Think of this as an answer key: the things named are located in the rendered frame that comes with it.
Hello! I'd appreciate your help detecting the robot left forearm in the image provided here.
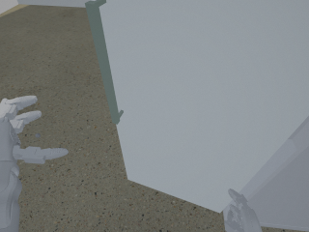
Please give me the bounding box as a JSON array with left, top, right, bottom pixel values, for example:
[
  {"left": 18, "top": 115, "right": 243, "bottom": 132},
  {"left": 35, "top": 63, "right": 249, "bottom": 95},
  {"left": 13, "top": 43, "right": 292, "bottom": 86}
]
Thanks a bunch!
[{"left": 0, "top": 160, "right": 22, "bottom": 232}]

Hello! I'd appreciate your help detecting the handle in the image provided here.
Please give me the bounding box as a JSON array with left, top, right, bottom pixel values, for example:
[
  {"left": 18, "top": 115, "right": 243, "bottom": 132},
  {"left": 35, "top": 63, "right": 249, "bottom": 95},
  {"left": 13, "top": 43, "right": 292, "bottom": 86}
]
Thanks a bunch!
[{"left": 85, "top": 0, "right": 124, "bottom": 125}]

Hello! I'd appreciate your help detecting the robot right hand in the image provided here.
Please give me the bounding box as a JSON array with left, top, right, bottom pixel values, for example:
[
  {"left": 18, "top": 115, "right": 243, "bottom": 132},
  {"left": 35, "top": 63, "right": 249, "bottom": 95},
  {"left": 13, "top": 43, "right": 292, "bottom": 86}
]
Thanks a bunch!
[{"left": 224, "top": 188, "right": 263, "bottom": 232}]

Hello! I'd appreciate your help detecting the fridge door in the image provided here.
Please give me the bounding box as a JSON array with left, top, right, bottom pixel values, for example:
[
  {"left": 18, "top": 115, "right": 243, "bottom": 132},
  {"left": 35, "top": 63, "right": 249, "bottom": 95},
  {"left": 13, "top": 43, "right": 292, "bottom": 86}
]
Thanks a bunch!
[{"left": 90, "top": 0, "right": 309, "bottom": 214}]

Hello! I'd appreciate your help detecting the robot left hand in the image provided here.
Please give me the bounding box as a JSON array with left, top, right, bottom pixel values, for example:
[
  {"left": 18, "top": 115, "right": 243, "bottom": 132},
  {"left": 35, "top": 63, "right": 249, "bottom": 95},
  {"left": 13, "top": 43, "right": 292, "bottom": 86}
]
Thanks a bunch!
[{"left": 0, "top": 95, "right": 69, "bottom": 164}]

